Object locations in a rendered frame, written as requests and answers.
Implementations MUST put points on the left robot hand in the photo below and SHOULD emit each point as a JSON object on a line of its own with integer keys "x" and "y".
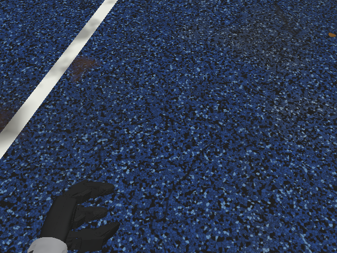
{"x": 65, "y": 214}

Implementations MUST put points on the robot left forearm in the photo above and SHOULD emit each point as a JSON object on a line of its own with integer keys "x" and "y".
{"x": 47, "y": 245}

